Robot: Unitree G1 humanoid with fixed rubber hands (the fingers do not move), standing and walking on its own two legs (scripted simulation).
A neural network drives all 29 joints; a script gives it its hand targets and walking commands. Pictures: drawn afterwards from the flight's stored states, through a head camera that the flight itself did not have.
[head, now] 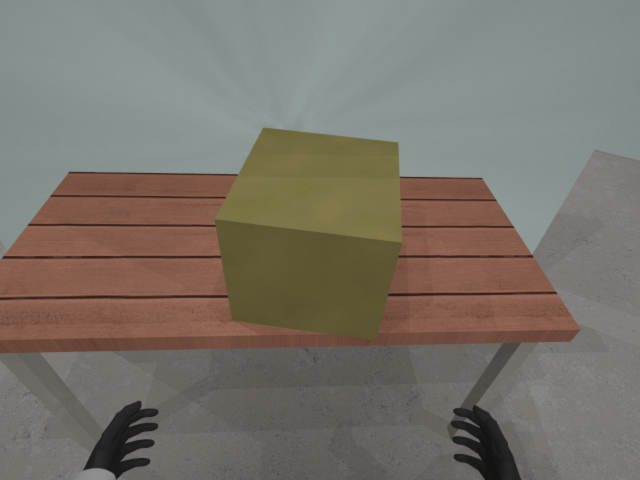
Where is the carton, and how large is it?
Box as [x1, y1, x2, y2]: [214, 127, 401, 340]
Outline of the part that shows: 263,127 214,219 232,320 375,340 401,244 397,142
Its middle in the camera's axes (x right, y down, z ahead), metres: -0.01 -0.03 +0.74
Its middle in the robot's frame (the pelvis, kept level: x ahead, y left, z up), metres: +0.57 +0.00 -0.01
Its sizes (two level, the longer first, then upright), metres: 0.298 0.272 0.246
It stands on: a table, 0.63 m high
